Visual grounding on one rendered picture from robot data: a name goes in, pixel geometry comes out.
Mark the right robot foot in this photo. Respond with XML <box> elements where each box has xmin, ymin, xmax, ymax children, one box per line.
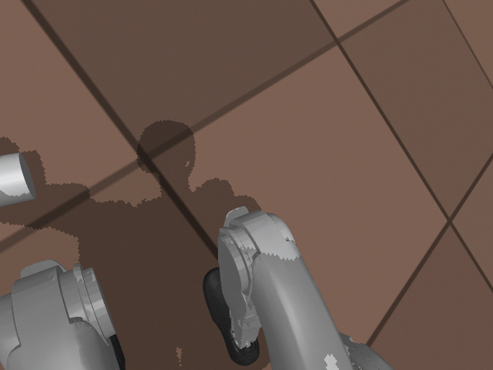
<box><xmin>203</xmin><ymin>267</ymin><xmax>260</xmax><ymax>366</ymax></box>

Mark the right robot hand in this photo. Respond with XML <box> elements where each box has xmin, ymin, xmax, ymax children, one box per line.
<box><xmin>339</xmin><ymin>332</ymin><xmax>394</xmax><ymax>370</ymax></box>

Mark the bottle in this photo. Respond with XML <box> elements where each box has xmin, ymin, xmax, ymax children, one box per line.
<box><xmin>0</xmin><ymin>153</ymin><xmax>36</xmax><ymax>207</ymax></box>

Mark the left robot foot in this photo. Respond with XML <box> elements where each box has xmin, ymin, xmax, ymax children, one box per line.
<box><xmin>110</xmin><ymin>334</ymin><xmax>126</xmax><ymax>370</ymax></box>

